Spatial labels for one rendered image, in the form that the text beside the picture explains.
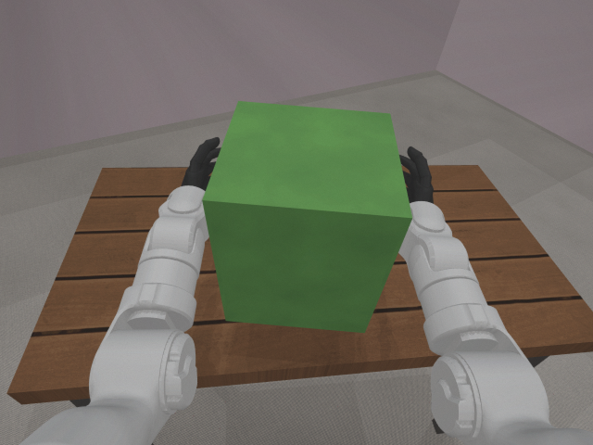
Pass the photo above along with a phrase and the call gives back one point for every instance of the left robot upper arm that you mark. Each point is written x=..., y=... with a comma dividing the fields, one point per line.
x=141, y=377

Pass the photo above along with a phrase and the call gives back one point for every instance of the right robot forearm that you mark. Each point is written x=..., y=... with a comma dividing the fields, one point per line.
x=457, y=317

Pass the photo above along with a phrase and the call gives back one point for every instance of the left robot forearm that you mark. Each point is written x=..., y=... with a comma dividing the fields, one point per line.
x=163, y=289

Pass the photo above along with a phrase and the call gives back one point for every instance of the left robot hand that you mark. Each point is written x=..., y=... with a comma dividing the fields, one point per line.
x=201, y=166

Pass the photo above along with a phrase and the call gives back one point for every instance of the right robot hand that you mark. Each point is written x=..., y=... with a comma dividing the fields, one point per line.
x=419, y=187

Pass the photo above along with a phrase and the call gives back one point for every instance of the table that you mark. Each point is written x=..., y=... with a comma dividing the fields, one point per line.
x=537, y=304

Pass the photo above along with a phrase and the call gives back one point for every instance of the carton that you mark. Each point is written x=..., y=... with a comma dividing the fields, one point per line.
x=306, y=209

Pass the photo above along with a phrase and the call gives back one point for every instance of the right robot upper arm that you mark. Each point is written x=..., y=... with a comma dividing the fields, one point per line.
x=494, y=398

